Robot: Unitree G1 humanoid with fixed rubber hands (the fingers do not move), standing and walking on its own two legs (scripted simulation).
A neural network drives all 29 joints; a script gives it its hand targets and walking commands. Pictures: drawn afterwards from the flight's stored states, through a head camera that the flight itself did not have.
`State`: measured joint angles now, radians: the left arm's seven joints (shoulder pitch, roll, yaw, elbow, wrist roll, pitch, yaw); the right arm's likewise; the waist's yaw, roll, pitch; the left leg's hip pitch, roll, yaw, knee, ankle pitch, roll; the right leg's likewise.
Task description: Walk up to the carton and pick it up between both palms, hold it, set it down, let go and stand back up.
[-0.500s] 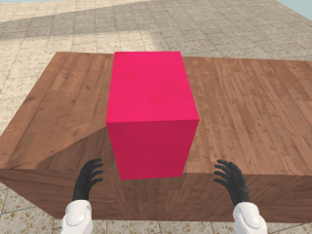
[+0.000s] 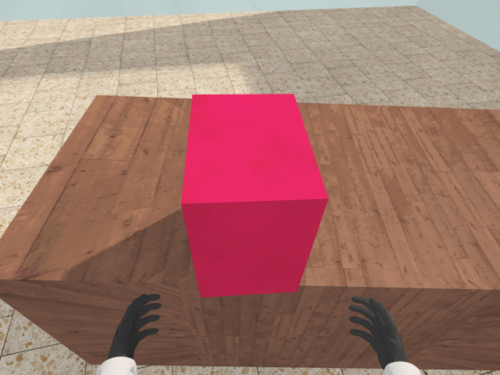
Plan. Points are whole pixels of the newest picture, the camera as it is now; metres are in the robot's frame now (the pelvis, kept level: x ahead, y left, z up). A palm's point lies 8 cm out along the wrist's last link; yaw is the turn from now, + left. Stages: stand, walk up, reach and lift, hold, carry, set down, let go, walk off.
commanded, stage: set down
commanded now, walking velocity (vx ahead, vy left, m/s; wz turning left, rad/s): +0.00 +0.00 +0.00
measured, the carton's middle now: (246, 196) +0.43 +0.03 +0.03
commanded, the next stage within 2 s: let go in 0.66 s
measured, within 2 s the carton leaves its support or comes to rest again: neither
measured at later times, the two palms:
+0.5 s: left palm (113, 371) +0.15 +0.23 -0.08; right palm out of the picture +0.15 -0.21 -0.07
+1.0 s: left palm (115, 367) +0.15 +0.23 -0.08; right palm out of the picture +0.14 -0.22 -0.09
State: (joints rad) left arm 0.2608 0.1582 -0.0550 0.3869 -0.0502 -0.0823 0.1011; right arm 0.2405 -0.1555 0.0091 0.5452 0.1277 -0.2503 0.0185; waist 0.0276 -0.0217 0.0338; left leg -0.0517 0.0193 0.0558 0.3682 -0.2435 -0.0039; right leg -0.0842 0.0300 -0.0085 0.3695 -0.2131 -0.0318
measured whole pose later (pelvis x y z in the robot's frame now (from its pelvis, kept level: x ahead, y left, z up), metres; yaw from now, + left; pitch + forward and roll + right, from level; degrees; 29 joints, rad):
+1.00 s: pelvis +0.00 +0.00 +0.00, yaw +0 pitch -5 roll +0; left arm 0.19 0.20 -0.01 0.54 -0.01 0.13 0.02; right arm 0.19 -0.17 -0.04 0.78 -0.02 -0.21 0.03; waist 0.01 0.00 0.07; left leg -0.06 0.02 0.05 0.41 -0.27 0.00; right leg -0.08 0.03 -0.02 0.40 -0.23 -0.03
